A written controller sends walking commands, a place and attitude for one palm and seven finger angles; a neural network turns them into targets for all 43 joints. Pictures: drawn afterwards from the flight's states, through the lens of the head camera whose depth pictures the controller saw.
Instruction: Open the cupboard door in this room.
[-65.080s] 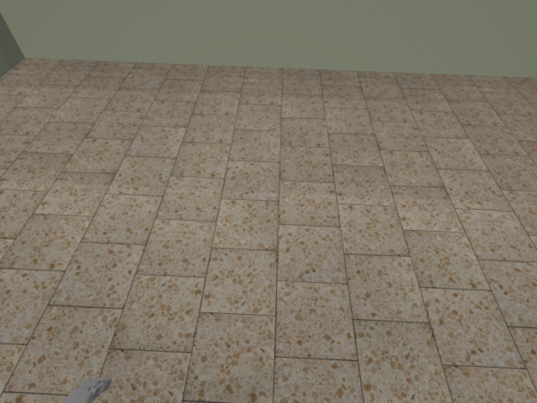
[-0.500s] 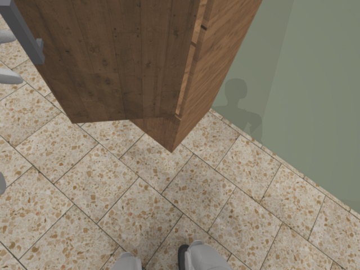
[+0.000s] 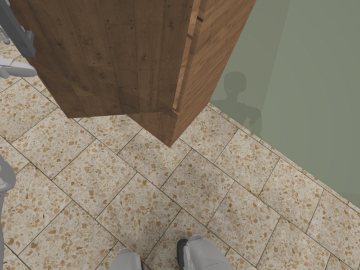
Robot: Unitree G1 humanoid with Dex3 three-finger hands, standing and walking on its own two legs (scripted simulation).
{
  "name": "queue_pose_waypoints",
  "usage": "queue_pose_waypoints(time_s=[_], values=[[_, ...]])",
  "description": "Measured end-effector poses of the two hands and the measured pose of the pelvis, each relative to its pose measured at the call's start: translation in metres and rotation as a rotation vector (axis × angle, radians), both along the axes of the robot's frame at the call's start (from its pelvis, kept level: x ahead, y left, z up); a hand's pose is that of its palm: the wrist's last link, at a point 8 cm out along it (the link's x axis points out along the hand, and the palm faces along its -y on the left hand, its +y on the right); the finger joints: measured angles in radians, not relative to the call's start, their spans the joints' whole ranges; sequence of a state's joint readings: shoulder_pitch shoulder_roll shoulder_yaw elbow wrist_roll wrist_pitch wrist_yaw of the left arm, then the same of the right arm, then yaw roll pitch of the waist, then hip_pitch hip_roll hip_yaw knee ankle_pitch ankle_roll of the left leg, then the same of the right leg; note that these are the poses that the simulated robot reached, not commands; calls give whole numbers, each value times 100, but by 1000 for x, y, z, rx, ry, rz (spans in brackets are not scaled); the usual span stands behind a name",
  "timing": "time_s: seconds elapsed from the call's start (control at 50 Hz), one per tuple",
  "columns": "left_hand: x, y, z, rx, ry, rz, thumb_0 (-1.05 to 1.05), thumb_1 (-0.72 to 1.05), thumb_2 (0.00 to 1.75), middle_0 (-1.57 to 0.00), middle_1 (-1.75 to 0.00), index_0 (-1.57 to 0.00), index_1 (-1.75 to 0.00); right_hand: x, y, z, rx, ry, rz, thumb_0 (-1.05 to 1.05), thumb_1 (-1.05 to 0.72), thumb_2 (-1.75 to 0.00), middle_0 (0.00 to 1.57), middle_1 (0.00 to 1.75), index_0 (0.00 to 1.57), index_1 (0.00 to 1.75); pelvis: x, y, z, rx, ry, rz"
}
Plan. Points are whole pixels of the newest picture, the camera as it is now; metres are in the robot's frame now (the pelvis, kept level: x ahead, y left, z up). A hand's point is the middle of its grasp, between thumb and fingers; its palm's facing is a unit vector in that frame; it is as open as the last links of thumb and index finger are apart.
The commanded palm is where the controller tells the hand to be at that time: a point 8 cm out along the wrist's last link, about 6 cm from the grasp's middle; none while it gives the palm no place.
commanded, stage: slide the fingers in behind the handle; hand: left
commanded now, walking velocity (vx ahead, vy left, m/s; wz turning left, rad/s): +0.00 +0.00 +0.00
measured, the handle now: (13, 19) +0.59 +0.24 +0.12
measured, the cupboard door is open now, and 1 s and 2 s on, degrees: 46 46 55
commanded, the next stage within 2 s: close the thumb around the handle in 0.66 s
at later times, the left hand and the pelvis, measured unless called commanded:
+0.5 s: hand (22, 41) +0.54 +0.23 +0.12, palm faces +0.01 -1.00 +0.00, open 14.0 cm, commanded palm +0.52 +0.27 +0.11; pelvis +0.00 +0.00 +0.00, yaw +0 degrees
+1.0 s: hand (25, 42) +0.54 +0.22 +0.12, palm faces +0.03 -1.00 -0.03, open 12.4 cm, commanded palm +0.52 +0.26 +0.11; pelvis +0.00 -0.01 +0.00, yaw +1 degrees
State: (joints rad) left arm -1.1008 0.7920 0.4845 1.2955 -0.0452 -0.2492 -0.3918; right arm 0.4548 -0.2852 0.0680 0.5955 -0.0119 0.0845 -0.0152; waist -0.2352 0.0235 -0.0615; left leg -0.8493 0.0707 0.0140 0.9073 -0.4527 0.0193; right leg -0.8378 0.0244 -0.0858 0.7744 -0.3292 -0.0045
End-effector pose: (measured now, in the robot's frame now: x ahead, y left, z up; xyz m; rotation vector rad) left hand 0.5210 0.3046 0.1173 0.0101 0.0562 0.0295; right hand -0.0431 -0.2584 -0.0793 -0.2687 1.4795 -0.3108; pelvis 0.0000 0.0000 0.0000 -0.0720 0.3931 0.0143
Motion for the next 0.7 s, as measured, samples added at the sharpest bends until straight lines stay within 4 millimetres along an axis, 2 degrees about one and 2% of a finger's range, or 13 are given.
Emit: queue_pose_waypoints(time_s=[0.18,0.46,0.7], values=[[2,-13,4,-12,-9,-26,-1,-50,30,-30,-120,-31,-121,-9,2,1,17,26,-16,0,-91,-89,20,30,21,30,3,-2,2,1,-5,2],[-1,-25,3,-8,-8,-18,-1,-50,30,-30,-120,-30,-121,4,-1,-2,24,-22,-3,0,-91,-89,20,30,21,30,4,-3,3,8,-18,-3],[-7,-25,9,16,-21,-10,-1,-50,30,-30,-120,-30,-120,10,-4,-5,30,-43,3,0,-91,-89,20,30,21,30,3,-5,4,12,-25,-3]])
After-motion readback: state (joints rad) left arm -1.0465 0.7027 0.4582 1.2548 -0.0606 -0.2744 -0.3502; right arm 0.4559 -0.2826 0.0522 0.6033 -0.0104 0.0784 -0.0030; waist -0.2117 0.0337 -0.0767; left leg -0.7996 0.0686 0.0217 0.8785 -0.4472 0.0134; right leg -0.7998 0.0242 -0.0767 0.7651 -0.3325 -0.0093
